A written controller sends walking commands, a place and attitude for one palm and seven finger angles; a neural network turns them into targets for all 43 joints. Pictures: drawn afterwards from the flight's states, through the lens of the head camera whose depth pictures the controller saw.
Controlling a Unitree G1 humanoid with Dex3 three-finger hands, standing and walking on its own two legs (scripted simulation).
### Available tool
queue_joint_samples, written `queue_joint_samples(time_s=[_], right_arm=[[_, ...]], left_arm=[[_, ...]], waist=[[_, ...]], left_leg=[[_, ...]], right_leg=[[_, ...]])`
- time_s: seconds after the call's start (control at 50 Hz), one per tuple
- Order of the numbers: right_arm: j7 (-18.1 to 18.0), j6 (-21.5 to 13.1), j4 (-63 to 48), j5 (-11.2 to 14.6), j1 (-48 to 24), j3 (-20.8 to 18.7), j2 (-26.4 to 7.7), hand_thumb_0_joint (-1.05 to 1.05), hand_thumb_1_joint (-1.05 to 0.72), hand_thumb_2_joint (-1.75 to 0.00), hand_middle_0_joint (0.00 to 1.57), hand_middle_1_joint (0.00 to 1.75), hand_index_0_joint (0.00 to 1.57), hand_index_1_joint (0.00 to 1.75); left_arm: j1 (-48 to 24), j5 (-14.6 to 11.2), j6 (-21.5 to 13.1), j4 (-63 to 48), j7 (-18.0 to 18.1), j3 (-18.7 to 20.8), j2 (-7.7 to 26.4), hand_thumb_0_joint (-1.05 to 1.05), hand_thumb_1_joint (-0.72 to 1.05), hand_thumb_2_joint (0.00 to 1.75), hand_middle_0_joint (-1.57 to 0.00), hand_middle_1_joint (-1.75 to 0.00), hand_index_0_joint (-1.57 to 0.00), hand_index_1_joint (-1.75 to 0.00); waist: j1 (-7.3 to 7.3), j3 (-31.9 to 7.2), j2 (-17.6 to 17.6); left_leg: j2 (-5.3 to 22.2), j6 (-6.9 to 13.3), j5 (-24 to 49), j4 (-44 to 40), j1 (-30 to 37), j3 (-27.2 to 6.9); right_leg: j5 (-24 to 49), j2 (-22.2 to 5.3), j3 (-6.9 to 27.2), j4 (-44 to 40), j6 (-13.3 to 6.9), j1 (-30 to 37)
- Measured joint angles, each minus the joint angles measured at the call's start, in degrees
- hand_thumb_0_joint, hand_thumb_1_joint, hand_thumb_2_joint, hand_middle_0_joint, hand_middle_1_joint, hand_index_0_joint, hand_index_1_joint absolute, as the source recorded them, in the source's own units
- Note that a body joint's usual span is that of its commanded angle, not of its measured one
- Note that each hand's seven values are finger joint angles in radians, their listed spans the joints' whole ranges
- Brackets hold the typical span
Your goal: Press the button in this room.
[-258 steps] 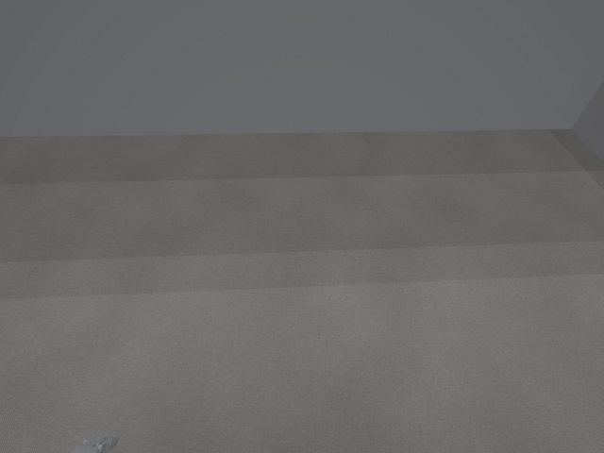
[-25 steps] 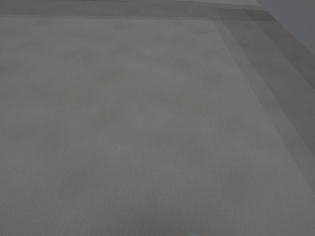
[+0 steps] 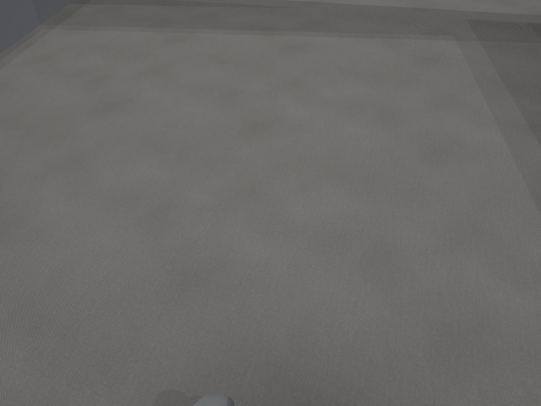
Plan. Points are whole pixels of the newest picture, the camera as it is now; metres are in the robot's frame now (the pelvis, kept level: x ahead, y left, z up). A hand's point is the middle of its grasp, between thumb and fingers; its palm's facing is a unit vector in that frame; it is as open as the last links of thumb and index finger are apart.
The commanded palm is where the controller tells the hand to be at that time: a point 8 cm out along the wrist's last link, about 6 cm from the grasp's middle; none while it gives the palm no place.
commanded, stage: turn or walk to find it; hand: left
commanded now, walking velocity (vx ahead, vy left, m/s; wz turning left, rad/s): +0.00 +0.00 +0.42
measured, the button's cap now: out of the picture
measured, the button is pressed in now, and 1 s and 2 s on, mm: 0 0 0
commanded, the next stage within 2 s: none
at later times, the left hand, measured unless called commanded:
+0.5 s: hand out of the picture +0.01 +0.24 -0.16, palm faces +0.23 -0.93 -0.28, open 7.4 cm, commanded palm none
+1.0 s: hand out of the picture -0.12 +0.21 -0.19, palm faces +0.47 -0.85 -0.23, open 7.4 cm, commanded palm none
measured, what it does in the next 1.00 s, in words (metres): steps on the spot, turning left: left foot, then right foot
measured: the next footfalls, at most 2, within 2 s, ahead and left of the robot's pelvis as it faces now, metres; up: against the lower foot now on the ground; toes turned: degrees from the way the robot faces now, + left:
left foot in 0.14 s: +0.02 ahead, +0.15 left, +0.00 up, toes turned +8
right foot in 0.52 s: +0.03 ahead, -0.09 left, +0.00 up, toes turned +8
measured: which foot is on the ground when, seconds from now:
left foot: up 0.00-0.12, down 0.14-0.54, up 0.56-0.96, down 0.98-1.00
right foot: down 0.00-0.14, up 0.16-0.50, down 0.52-0.98, up 1.00-1.00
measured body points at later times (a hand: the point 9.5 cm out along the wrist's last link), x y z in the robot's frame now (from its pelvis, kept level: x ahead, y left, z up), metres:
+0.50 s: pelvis -0.03 +0.01 -0.01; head +0.00 +0.00 +0.44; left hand +0.00 +0.29 -0.14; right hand +0.10 -0.20 -0.16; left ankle -0.02 +0.15 -0.74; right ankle -0.01 -0.10 -0.73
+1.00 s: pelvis -0.06 +0.01 -0.02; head -0.04 +0.04 +0.43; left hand -0.14 +0.26 -0.17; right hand +0.12 -0.19 -0.15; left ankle -0.11 +0.12 -0.75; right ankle -0.01 -0.09 -0.74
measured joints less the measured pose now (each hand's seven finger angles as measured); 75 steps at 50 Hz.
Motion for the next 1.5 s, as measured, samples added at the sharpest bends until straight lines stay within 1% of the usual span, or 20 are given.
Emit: queue_joint_samples(time_s=[0.08,0.14,0.18,0.22,0.3,0.42,0.52,0.6,0.64,0.7,0.78,0.92,0.98,1.04,1.1,1.22,1.34,1.4,1.44,1.5], right_arm=[[-0.1,-0.52,-0.39,0.4,-2.26,0.66,0.52,0.01,-0.91,-0.9,0.2,0.3,0.2,0.3],[-0.09,-1.94,-1.8,0.43,-3.36,1.22,0.66,0.01,-0.91,-0.9,0.2,0.3,0.2,0.3],[-0.18,-2.82,-2.37,0.23,-4.49,1.4,1.66,0.0,-0.91,-0.9,0.2,0.3,0.2,0.3],[-0.56,-3.45,-2.97,0.09,-4.94,1.86,2.44,0.0,-0.91,-0.9,0.2,0.3,0.2,0.3],[-1.19,-3.69,-3.4,0.01,-4.96,2.53,3.08,0.0,-0.91,-0.9,0.2,0.3,0.2,0.3],[-0.96,-3.39,-3.66,-0.19,-4.17,2.6,3.25,0.0,-0.9,-0.9,0.2,0.3,0.2,0.3],[-0.63,-2.59,-3.58,-0.14,-2.77,1.87,2.63,0.0,-0.9,-0.9,0.2,0.3,0.21,0.3],[-0.44,-1.17,-2.78,0.0,-1.58,0.54,1.03,0.0,-0.9,-0.9,0.2,0.3,0.2,0.3],[-0.14,-0.65,-2.04,-0.15,-1.22,0.09,0.45,0.0,-0.91,-0.9,0.2,0.3,0.2,0.3],[0.16,-0.51,-1.33,-0.23,-0.64,-0.27,-0.09,0.01,-0.91,-0.9,0.2,0.3,0.2,0.3],[0.16,-0.18,-0.38,-0.2,-0.23,-0.18,-0.13,0.01,-0.91,-0.9,0.2,0.3,0.2,0.3],[-0.15,-0.67,-0.03,0.41,-2.33,0.96,0.85,0.01,-0.91,-0.9,0.2,0.3,0.2,0.3],[-0.11,-2.01,-1.35,0.41,-3.0,1.5,1.06,0.01,-0.91,-0.9,0.2,0.3,0.2,0.3],[-0.32,-3.18,-2.14,0.06,-4.26,1.9,2.5,0.0,-0.91,-0.9,0.2,0.3,0.2,0.3],[-0.97,-3.57,-2.76,-0.08,-4.24,2.39,3.18,0.0,-0.91,-0.9,0.2,0.3,0.2,0.3],[-1.08,-3.66,-2.9,-0.01,-3.75,2.77,3.56,0.0,-0.9,-0.9,0.2,0.3,0.2,0.3],[-0.81,-3.05,-3.05,-0.34,-2.59,2.12,3.19,0.0,-0.9,-0.9,0.2,0.3,0.21,0.3],[-0.66,-2.58,-2.99,-0.17,-1.54,1.56,2.63,0.0,-0.9,-0.9,0.2,0.3,0.21,0.3],[-0.58,-2.13,-2.76,0.17,-0.99,0.9,1.66,0.0,-0.9,-0.9,0.2,0.3,0.2,0.3],[-0.36,-0.75,-1.92,-0.11,-0.15,0.12,0.9,0.0,-0.9,-0.9,0.2,0.3,0.2,0.3]], left_arm=[[0.7,0.22,0.26,0.98,-0.1,0.53,1.29,0.0,0.91,0.9,-0.2,-0.3,-0.2,-0.3],[1.63,-0.19,0.87,1.69,-0.15,1.16,2.61,0.0,0.91,0.9,-0.2,-0.3,-0.2,-0.3],[1.52,-0.48,1.92,2.14,-0.15,1.68,4.18,0.01,0.91,0.9,-0.2,-0.3,-0.2,-0.3],[1.19,-0.48,3.13,2.84,0.08,2.04,5.06,0.01,0.91,0.9,-0.2,-0.3,-0.2,-0.3],[0.26,-0.6,3.37,2.98,-0.4,2.32,5.34,0.01,0.91,0.9,-0.2,-0.3,-0.2,-0.3],[-1.38,-0.75,2.87,0.97,-0.47,1.94,4.26,0.01,0.91,0.9,-0.2,-0.3,-0.2,-0.3],[-2.34,-0.99,1.31,-1.2,-0.42,1.2,2.93,0.01,0.91,0.9,-0.2,-0.3,-0.2,-0.3],[-2.26,-0.4,0.05,-2.08,-0.18,0.37,0.76,0.0,0.91,0.9,-0.2,-0.3,-0.2,-0.3],[-1.71,-0.42,-0.03,-2.07,-0.07,0.15,0.07,0.0,0.91,0.9,-0.2,-0.3,-0.2,-0.3],[-1.14,-0.36,0.07,-1.39,0.12,-0.11,-0.52,0.0,0.91,0.9,-0.2,-0.3,-0.2,-0.3],[-0.47,-0.19,-0.14,-0.57,0.17,-0.23,-0.71,0.0,0.91,0.9,-0.2,-0.3,-0.2,-0.3],[0.56,0.16,0.04,1.09,0.01,0.54,1.31,0.0,0.91,0.9,-0.2,-0.3,-0.2,-0.3],[1.37,-0.26,0.75,1.83,-0.08,1.18,2.69,0.0,0.91,0.9,-0.2,-0.3,-0.2,-0.3],[1.17,-0.5,2.71,2.7,0.12,1.89,4.59,0.01,0.91,0.9,-0.2,-0.3,-0.2,-0.3],[0.39,-0.51,3.62,3.42,-0.16,2.22,5.14,0.01,0.91,0.9,-0.2,-0.3,-0.2,-0.3],[-1.16,-0.66,2.9,1.78,-0.49,2.04,4.73,0.01,0.91,0.9,-0.2,-0.3,-0.2,-0.3],[-3.29,-0.93,2.4,-0.14,-0.28,1.49,3.28,0.01,0.91,0.9,-0.2,-0.3,-0.2,-0.3],[-3.7,-1.07,1.37,-1.29,-0.27,1.01,2.51,0.01,0.91,0.9,-0.2,-0.3,-0.2,-0.3],[-3.81,-0.61,0.48,-1.59,-0.1,0.61,1.35,0.0,0.91,0.9,-0.2,-0.3,-0.2,-0.3],[-2.85,-0.5,0.12,-2.06,-0.01,0.2,0.25,0.0,0.91,0.9,-0.2,-0.3,-0.2,-0.3]], waist=[[1.21,0.69,-1.4],[1.41,0.35,-1.9],[1.77,0.77,-3.87],[2.02,0.75,-4.35],[1.96,0.09,-3.36],[1.0,-0.75,-1.19],[0.1,-1.28,0.42],[-0.05,-0.96,2.72],[0.01,-0.85,2.66],[-0.44,-0.63,2.34],[-0.26,-0.28,1.15],[1.33,0.72,-1.3],[1.44,0.26,-1.82],[1.97,0.64,-4.06],[1.69,0.06,-3.52],[1.27,-0.8,-1.93],[-0.24,-0.97,-0.2],[-0.61,-1.3,0.5],[-0.7,-1.02,2.32],[-0.51,-1.17,2.34]], left_leg=[[0.14,0.57,-1.15,-9.3,4.32,2.12],[0.0,2.07,6.15,-21.99,9.54,3.58],[-1.27,4.28,6.14,-21.4,8.8,3.86],[-1.59,4.89,6.07,-21.27,8.7,3.61],[-2.21,5.08,8.88,-25.41,9.99,2.2],[-3.16,4.84,11.65,-28.39,9.77,-0.34],[-3.95,3.29,11.24,-25.31,6.82,-2.65],[-4.39,2.97,-0.18,-7.83,0.24,-3.83],[-4.16,2.52,0.16,2.59,-2.74,-3.02],[-2.58,1.4,2.84,9.61,-4.41,-1.91],[-0.76,0.27,2.15,6.84,-2.47,-0.94],[0.15,0.62,-1.07,-10.05,4.71,2.49],[0.1,2.07,7.1,-22.21,9.4,3.86],[-1.38,5.0,6.46,-20.47,8.51,4.29],[-1.82,5.79,7.35,-23.1,9.33,3.21],[-2.97,6.1,11.55,-28.71,10.56,0.98],[-3.76,5.2,12.66,-28.32,8.83,-1.47],[-4.39,4.12,12.23,-25.95,6.74,-2.69],[-4.14,3.38,7.45,-20.56,4.27,-3.95],[-4.82,2.83,-0.34,-3.4,-1.33,-3.38]], right_leg=[[-0.74,-1.41,-1.67,2.23,0.87,-1.5],[-2.54,-2.48,-3.14,6.37,2.18,-3.68],[-8.18,-3.06,-0.2,13.87,3.63,-7.08],[-12.07,-1.59,3.49,22.85,4.42,-10.64],[-8.57,-0.08,6.64,30.94,5.24,-14.23],[-8.5,1.16,8.12,23.24,5.72,-11.96],[-2.58,2.72,7.56,5.57,5.14,-4.81],[-1.76,2.89,4.49,4.85,0.07,-3.92],[-1.2,2.39,3.48,3.18,-0.53,-2.7],[-0.05,1.77,1.79,0.89,-0.55,-1.27],[0.52,0.77,-0.11,-0.32,-0.46,-0.61],[-0.24,-1.44,-3.15,2.04,0.77,-1.83],[-2.2,-2.64,-4.64,6.47,2.14,-3.79],[-11.95,-2.29,1.06,19.0,4.1,-9.08],[-10.77,-0.46,4.92,28.9,4.85,-13.16],[-7.4,0.56,7.87,27.73,5.86,-13.72],[-8.25,2.16,8.41,16.49,5.54,-9.24],[-2.67,3.08,7.76,5.34,5.07,-4.55],[0.55,3.76,6.08,3.54,1.67,-3.76],[-0.75,2.74,4.34,3.31,-0.24,-2.91]])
